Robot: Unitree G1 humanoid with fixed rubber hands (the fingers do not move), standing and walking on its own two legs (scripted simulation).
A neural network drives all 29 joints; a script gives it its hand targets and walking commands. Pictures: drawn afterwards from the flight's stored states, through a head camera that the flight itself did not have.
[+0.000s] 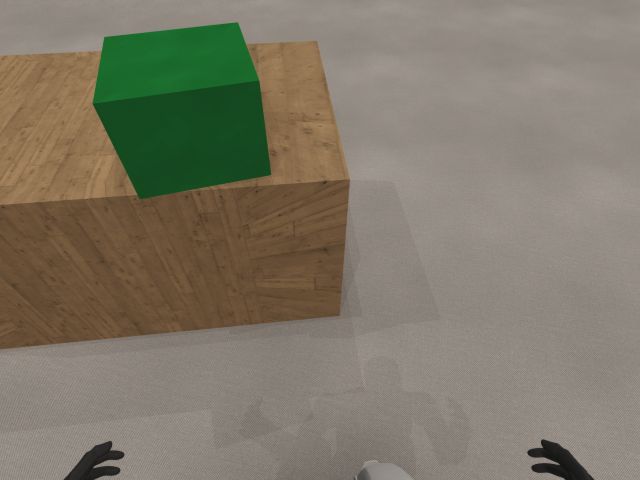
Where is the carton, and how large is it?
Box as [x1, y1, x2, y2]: [93, 22, 270, 198]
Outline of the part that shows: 237,22 104,37 93,98 93,105 139,198 270,174 259,82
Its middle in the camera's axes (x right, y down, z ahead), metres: -0.29 -0.29 +0.86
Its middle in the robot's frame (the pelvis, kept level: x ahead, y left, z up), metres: +0.85 +0.29 +0.00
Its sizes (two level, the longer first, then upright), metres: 0.289 0.278 0.227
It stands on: a pedestal, 0.63 m high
